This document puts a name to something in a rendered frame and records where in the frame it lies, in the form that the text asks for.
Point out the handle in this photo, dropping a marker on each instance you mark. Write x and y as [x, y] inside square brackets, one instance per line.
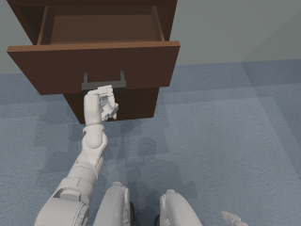
[117, 86]

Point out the robot shin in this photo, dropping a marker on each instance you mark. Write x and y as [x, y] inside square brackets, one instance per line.
[166, 222]
[126, 215]

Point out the left robot upper arm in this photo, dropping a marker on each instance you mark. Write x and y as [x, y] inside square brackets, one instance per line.
[63, 212]

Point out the robot left shin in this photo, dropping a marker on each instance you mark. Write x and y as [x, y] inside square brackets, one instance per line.
[126, 215]

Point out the robot left forearm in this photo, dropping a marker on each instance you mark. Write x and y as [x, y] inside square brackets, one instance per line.
[79, 184]

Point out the robot right shin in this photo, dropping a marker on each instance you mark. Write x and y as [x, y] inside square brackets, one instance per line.
[166, 222]

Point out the robot right hand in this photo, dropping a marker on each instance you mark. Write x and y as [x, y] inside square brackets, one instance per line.
[232, 219]

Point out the cabinet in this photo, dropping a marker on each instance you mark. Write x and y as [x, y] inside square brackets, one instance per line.
[134, 103]

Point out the drawer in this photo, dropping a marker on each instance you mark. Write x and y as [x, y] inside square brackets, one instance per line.
[100, 41]

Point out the robot left hand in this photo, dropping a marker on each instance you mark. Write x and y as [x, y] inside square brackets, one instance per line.
[98, 100]

